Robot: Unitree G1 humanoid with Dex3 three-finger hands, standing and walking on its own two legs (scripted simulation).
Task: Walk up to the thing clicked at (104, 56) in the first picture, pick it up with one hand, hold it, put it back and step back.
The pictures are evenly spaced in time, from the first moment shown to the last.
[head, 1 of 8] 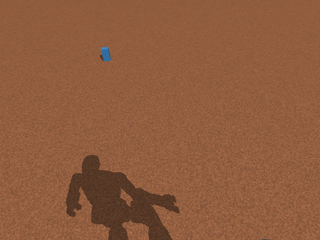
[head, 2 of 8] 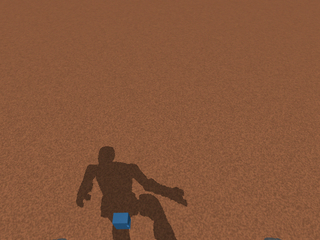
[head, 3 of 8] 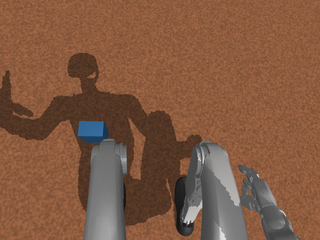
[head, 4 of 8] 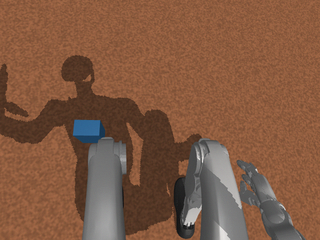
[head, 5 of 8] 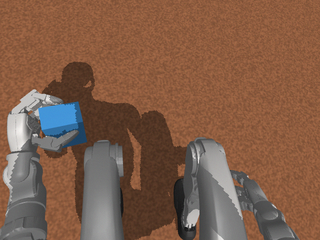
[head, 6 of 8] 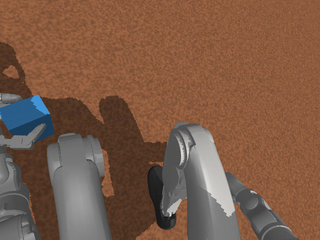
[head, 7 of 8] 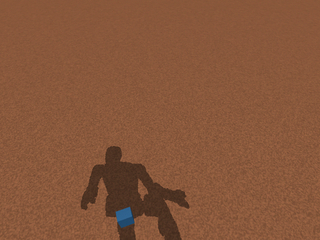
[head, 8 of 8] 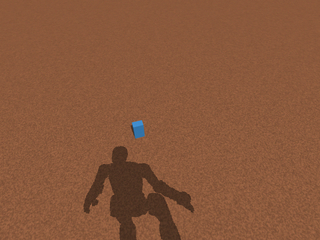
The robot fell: no
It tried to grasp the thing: yes
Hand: left
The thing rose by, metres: 0.68
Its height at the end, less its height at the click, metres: +0.00
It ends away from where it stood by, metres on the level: 0.01
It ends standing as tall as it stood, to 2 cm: yes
